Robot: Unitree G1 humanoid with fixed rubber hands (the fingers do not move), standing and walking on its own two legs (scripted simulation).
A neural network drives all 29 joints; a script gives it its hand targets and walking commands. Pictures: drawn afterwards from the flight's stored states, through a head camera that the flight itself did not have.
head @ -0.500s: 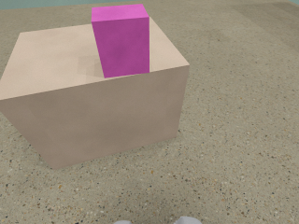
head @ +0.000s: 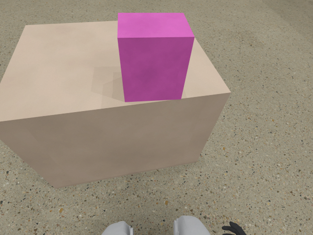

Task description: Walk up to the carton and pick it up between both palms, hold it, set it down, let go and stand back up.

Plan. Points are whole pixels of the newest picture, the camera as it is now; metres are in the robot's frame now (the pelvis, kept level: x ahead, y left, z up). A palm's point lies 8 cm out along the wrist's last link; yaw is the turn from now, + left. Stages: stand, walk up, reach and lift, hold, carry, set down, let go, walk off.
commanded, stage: walk up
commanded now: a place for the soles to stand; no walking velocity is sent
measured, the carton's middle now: (152, 60) +0.66 +0.02 +0.06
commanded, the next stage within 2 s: none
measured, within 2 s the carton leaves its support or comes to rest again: neither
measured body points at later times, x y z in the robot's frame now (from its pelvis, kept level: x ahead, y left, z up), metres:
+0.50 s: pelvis +0.13 +0.00 +0.01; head +0.14 +0.00 +0.46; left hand +0.22 +0.22 -0.12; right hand +0.19 -0.23 -0.13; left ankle +0.16 +0.11 -0.71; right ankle +0.15 -0.13 -0.71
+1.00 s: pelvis +0.15 +0.01 +0.03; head +0.15 +0.01 +0.48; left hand +0.20 +0.25 -0.12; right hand +0.20 -0.23 -0.12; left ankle +0.16 +0.11 -0.71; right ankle +0.15 -0.13 -0.71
